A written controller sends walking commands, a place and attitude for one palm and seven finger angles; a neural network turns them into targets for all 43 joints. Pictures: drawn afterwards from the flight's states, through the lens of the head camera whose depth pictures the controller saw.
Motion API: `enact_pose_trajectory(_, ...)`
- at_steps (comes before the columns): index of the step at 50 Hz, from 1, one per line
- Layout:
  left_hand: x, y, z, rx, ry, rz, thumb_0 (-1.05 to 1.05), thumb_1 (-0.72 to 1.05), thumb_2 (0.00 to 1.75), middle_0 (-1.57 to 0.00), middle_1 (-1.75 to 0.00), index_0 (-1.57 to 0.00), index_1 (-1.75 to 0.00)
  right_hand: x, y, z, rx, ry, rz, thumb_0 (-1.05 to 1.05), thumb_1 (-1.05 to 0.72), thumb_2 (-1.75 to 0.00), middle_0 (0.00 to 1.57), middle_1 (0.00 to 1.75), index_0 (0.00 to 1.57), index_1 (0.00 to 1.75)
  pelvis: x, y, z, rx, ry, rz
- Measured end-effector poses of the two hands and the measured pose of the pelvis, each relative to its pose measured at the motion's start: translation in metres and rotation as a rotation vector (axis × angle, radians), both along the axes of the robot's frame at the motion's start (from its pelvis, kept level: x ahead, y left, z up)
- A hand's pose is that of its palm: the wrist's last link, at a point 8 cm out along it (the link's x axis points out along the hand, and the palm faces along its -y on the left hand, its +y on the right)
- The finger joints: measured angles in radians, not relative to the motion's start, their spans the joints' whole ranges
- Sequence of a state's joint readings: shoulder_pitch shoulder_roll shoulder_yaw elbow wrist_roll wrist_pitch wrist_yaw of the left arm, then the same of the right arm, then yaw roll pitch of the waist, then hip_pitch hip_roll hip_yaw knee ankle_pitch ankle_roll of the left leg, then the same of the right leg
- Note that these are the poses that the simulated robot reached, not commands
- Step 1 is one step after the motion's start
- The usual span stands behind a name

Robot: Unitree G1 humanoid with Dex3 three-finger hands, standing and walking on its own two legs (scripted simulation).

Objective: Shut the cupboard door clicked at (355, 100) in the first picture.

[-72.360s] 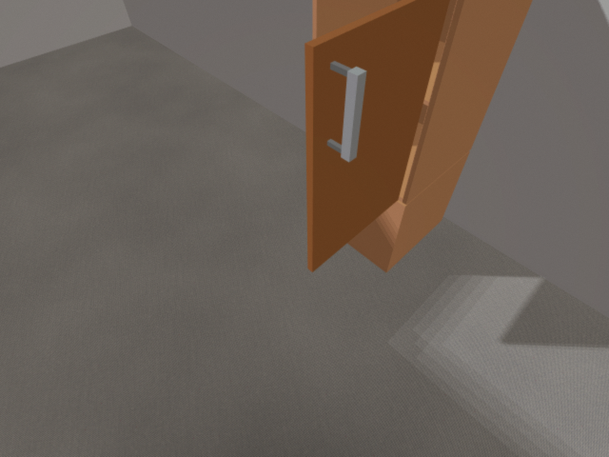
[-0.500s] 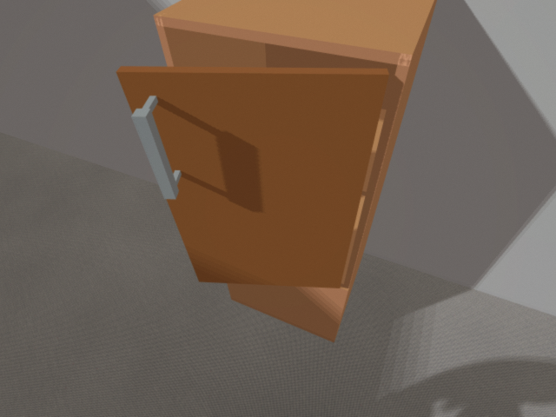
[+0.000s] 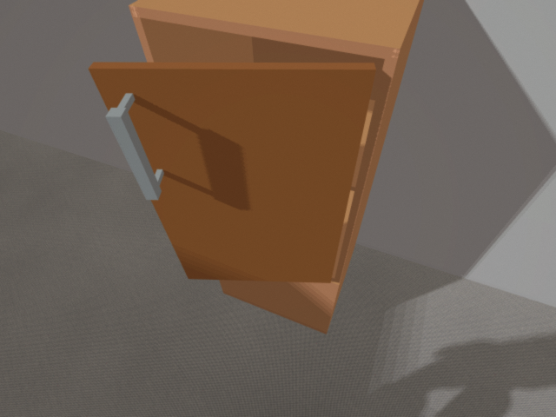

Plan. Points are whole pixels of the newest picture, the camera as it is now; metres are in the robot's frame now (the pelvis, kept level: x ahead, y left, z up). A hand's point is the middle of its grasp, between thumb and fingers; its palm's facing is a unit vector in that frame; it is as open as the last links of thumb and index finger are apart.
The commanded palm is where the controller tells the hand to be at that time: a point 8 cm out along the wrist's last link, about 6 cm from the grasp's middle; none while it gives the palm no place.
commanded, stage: look again from close up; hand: left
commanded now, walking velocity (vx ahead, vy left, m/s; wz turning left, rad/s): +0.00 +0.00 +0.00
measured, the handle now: (141, 150) +0.46 +0.24 +0.14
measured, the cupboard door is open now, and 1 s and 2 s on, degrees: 20 20 20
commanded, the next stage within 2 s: raise the hand and make a fist in 0.18 s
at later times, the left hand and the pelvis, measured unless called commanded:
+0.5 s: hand (134, 364) +0.19 +0.21 +0.00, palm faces +0.20 -0.98 -0.08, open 7.1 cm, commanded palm +0.11 +0.26 -0.04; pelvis -0.01 +0.00 -0.03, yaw +3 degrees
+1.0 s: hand (120, 387) +0.15 +0.21 +0.02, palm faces +0.00 -1.00 -0.06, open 4.7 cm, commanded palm +0.12 +0.26 +0.03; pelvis -0.05 +0.00 -0.06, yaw +4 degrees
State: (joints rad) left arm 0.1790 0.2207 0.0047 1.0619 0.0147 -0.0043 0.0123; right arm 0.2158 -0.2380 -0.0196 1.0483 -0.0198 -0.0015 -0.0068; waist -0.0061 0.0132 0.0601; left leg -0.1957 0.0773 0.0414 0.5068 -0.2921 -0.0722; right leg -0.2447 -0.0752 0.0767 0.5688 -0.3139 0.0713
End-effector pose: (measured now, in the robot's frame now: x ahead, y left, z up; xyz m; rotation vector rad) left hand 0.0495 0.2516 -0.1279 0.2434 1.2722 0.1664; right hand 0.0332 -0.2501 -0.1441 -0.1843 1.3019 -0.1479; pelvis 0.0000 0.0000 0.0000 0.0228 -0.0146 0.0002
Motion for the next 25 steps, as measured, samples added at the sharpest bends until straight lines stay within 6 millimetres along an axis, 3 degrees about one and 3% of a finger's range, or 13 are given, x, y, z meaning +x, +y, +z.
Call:
enact_pose_trajectory(15,0.018,0.005,0.002,0.012,-0.028,-0.008,0.01,0.91,0.9,-0.2,-0.3,-0.21,-0.3,0.018,-0.009,0.007,-0.024,-0.024,0.007,0.0,-0.91,-0.9,0.2,0.3,0.2,0.3,0.005,-0.002,0.002,-0.011,0.007,-0.001)
enact_pose_trajectory(17,0.041,0.017,0.02,0.005,-0.228,0.096,0.01,0.9,0.9,-0.21,-0.3,-0.21,-0.3,0.026,-0.011,0.011,-0.071,-0.125,0.008,0.01,-0.91,-0.9,0.2,0.3,0.2,0.3,0.002,-0.003,-0.004,-0.01,-0.002,0.007)
enact_pose_trajectory(21,0.089,0.014,0.097,0.012,-0.79,0.087,0.02,0.91,0.9,-0.22,-0.31,-0.22,-0.32,0.061,-0.009,0.022,-0.08,-0.433,-0.001,0.01,-0.91,-0.9,0.2,0.3,0.2,0.3,0.0,-0.003,-0.018,-0.008,0.024,0.044)
enact_pose_trajectory(23,0.101,0.008,0.124,-0.016,-1.004,0.045,0.02,0.91,0.9,-0.24,-0.33,-0.24,-0.34,0.081,-0.005,0.028,-0.066,-0.557,0.02,0.01,-0.91,-0.9,0.2,0.3,0.2,0.3,-0.006,-0.003,-0.024,-0.013,0.055,0.051)
enact_pose_trajectory(25,0.105,0.004,0.135,-0.056,-1.166,-0.019,0.01,0.91,0.9,-0.26,-0.36,-0.26,-0.36,0.1,0.0,0.032,-0.05,-0.659,0.058,0.01,-0.91,-0.9,0.2,0.3,0.2,0.3,-0.015,-0.005,-0.034,-0.011,0.095,0.052)
